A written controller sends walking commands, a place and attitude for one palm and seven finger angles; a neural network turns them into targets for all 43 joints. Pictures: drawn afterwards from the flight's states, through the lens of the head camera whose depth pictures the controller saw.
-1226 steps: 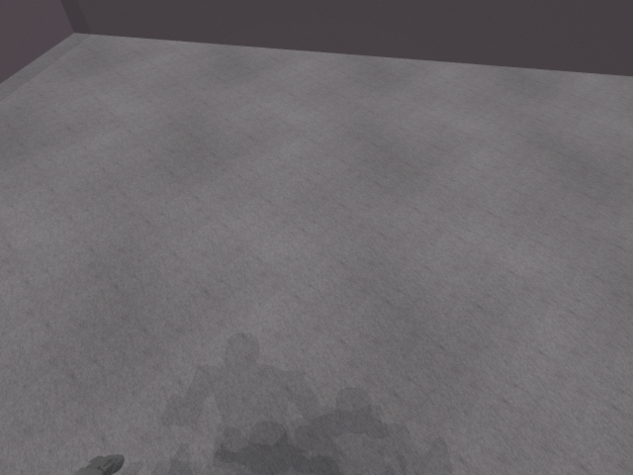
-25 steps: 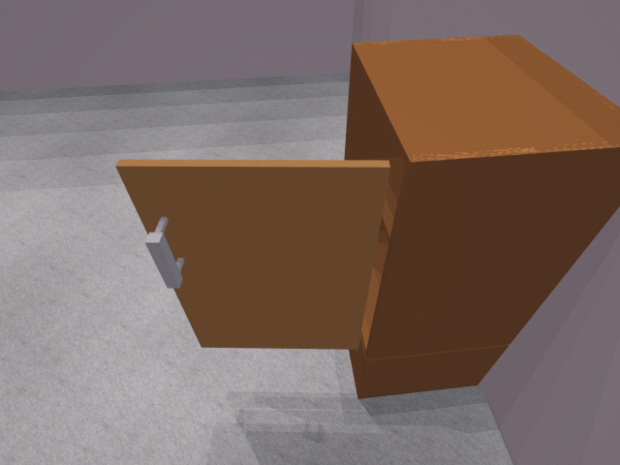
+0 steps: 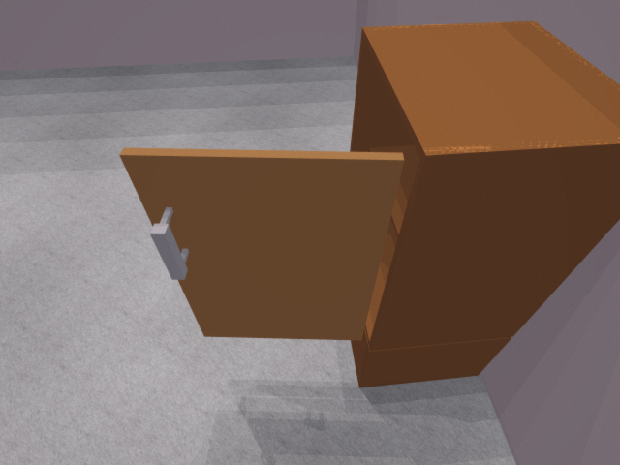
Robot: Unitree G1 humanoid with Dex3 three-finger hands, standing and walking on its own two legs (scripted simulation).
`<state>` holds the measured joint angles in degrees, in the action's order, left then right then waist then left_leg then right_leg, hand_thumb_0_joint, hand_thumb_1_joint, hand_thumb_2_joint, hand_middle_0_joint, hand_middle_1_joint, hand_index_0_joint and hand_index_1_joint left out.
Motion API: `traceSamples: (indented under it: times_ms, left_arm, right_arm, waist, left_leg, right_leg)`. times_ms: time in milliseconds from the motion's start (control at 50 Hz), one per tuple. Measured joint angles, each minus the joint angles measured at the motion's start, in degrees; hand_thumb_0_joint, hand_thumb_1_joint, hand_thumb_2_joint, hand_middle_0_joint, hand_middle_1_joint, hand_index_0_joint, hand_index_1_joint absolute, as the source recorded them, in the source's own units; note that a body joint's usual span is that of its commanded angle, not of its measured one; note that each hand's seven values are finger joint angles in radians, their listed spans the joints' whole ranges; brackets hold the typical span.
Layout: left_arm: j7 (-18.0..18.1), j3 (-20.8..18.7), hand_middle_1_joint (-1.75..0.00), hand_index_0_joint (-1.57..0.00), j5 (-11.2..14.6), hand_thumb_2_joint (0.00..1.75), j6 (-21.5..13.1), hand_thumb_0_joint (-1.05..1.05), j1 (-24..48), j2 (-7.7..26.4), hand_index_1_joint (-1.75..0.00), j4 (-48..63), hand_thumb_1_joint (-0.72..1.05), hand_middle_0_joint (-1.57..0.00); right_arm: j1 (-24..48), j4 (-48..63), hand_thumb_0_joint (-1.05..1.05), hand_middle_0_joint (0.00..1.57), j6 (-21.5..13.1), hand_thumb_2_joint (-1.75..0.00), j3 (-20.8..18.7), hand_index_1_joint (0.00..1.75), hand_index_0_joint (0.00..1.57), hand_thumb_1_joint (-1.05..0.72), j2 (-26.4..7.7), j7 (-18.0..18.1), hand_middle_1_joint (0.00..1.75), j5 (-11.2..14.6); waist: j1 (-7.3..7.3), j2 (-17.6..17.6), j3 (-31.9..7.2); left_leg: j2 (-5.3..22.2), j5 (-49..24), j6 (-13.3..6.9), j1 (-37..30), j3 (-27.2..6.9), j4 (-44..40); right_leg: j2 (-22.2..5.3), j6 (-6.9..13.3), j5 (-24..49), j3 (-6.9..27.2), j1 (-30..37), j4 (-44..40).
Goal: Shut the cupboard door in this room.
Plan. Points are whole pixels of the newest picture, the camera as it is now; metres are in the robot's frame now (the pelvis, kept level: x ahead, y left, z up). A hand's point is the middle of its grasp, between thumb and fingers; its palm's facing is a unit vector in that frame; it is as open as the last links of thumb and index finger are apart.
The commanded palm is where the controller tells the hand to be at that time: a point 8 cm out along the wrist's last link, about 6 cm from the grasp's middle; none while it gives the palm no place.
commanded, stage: raise the hand and make a fist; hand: left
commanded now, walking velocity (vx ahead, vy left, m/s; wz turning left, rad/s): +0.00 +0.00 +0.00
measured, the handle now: (173, 243) +0.46 +0.28 -0.03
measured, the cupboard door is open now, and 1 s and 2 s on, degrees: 83 83 83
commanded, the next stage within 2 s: bring the fist close to the handle in 1.84 s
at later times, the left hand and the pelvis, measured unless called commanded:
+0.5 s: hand out of the picture +0.14 +0.18 -0.06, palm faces +0.11 -0.99 -0.04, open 5.4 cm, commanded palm +0.12 +0.23 -0.05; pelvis -0.04 -0.02 -0.11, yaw +3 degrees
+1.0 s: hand (174, 433) +0.17 +0.19 -0.05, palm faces +0.03 -1.00 -0.03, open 3.3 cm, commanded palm +0.14 +0.24 -0.04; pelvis -0.03 +0.01 -0.10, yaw +2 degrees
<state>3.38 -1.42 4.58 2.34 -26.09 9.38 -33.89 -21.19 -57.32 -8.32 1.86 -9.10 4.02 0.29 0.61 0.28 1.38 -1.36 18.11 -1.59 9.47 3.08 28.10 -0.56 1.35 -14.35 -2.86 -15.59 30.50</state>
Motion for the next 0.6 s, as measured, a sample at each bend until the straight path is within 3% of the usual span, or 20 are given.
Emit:
traceSamples:
  times_ms: [60, 100, 140, 200, 240, 300, 360, 440, 520, 600]
  left_arm:
    - [1.6, 0.6, -0.32, -0.22, 3.2, 0.89, -6.1, 0.03, -1.2, 0.5, -0.32, 16.5, 0.93, -0.22]
    - [-0.2, -1.2, -0.34, -0.23, 4.5, 0.89, -13.1, 0.02, 2.6, 0.1, -0.34, 19.4, 0.92, -0.23]
    - [-4.2, -3.4, -0.36, -0.26, 6.4, 0.89, -21.4, 0.02, 5.8, -0.2, -0.36, 20.6, 0.92, -0.25]
    - [-13.1, -5.4, -0.4, -0.3, 9.0, 0.9, -34.5, 0.01, 6.9, -0.4, -0.41, 22.0, 0.92, -0.29]
    - [-18.2, -5.6, -0.44, -0.33, 9.5, 0.9, -38.9, 0.01, 5.8, -0.1, -0.44, 23.1, 0.91, -0.32]
    - [-21.4, -4.7, -0.49, -0.38, 10.3, 0.9, -36.1, 0.01, 2.2, 0.6, -0.5, 24.9, 0.91, -0.38]
    - [-19.3, -4.3, -0.55, -0.44, 10.0, 0.9, -31.2, 0.01, -2.0, 1.2, -0.55, 28.6, 0.9, -0.43]
    - [-16.0, -4.8, -0.63, -0.51, 9.5, 0.9, -31.5, 0.02, -5.1, 2.3, -0.63, 35.8, 0.9, -0.5]
    - [-17.5, -4.6, -0.71, -0.58, 10.0, 0.9, -32.0, 0.02, -2.1, 2.9, -0.71, 39.6, 0.9, -0.57]
    - [-19.8, -4.5, -0.79, -0.65, 10.5, 0.9, -26.0, 0.02, 1.3, 3.7, -0.79, 39.2, 0.9, -0.65]
  right_arm:
    - [0.0, 5.6, 0.02, 0.21, -7.0, -0.9, -1.3, 0.3, 0.2, -0.92, -3.3, -0.1, 0.3, 0.9]
    - [2.0, 9.5, 0.02, 0.21, -9.3, -0.9, -2.6, 0.3, 0.2, -0.92, -5.2, -0.9, 0.3, 0.4]
    - [4.6, 13.7, 0.02, 0.2, -10.5, -0.9, -4.0, 0.3, 0.2, -0.92, -6.1, -2.2, 0.3, -0.1]
    - [8.5, 20.0, 0.02, 0.2, -11.1, -0.9, -5.8, 0.3, 0.2, -0.92, -6.8, -4.1, 0.3, -0.4]
    - [10.8, 24.0, 0.02, 0.2, -10.4, -0.9, -6.6, 0.3, 0.2, -0.91, -7.4, -4.9, 0.3, 0.0]
    - [13.3, 29.1, 0.01, 0.2, -8.2, -0.9, -7.0, 0.3, 0.2, -0.91, -7.9, -4.5, 0.3, 0.9]
    - [14.4, 32.5, 0.01, 0.2, -6.9, -0.9, -6.4, 0.3, 0.2, -0.91, -7.4, -3.6, 0.3, 1.0]
    - [14.1, 32.8, 0.01, 0.2, -6.2, -0.9, -3.9, 0.3, 0.2, -0.91, -5.1, -2.9, 0.3, 0.2]
    - [13.1, 30.5, 0.01, 0.2, -5.2, -0.9, -0.8, 0.3, 0.2, -0.91, -3.0, -2.7, 0.3, 0.1]
    - [10.9, 28.5, 0.01, 0.21, -3.3, -0.9, 0.9, 0.3, 0.2, -0.9, -0.9, -2.3, 0.3, 0.9]
  waist:
    - [-1.86, 0.9, -2.0]
    - [-2.74, 0.8, -4.1]
    - [-2.65, -0.3, -6.4]
    - [-2.24, -2.8, -9.1]
    - [-1.61, -3.8, -10.0]
    - [-0.26, -4.4, -10.1]
    - [1.1, -3.5, -10.0]
    - [2.56, -2.3, -10.1]
    - [2.81, -0.4, -9.9]
    - [1.8, 0.9, -9.7]
  left_leg:
    - [-0.5, 1.5, 0.0, 4.4, -1.4, 4.6]
    - [-0.8, 3.0, -0.1, 10.4, -2.0, 9.7]
    - [-0.7, 5.0, 0.2, 17.0, -1.3, 15.4]
    - [0.0, 8.9, 0.5, 26.7, -0.4, 25.1]
    - [0.5, 10.3, 0.7, 32.0, -0.4, 31.1]
    - [0.7, 14.5, 0.8, 37.4, -0.8, 38.2]
    - [1.0, 16.1, 1.1, 41.2, -2.1, 42.5]
    - [1.5, 17.1, 1.4, 44.6, -4.3, 45.6]
    - [1.6, 17.3, 1.4, 46.9, -5.8, 47.4]
    - [1.7, 16.6, 1.2, 47.1, -5.4, 46.6]
  right_leg:
    - [-0.9, -0.1, -1.8, -1.4, -3.3, 3.8]
    - [-1.5, 0.0, -3.2, -2.1, -8.9, 8.2]
    - [-1.6, 0.3, -5.0, -1.5, -15.8, 14.0]
    - [-1.3, 1.1, -8.2, -0.7, -26.0, 23.6]
    - [-0.9, 1.5, -10.6, -0.6, -31.3, 29.4]
    - [-0.9, 1.8, -13.0, -1.0, -36.6, 35.8]
    - [-0.9, 2.1, -14.4, -2.4, -39.5, 38.8]
    - [-0.6, 2.4, -14.9, -4.5, -41.5, 40.2]
    - [-0.5, 2.6, -14.7, -6.1, -42.7, 40.5]
    - [-0.4, 2.3, -13.9, -5.6, -43.0, 39.6]
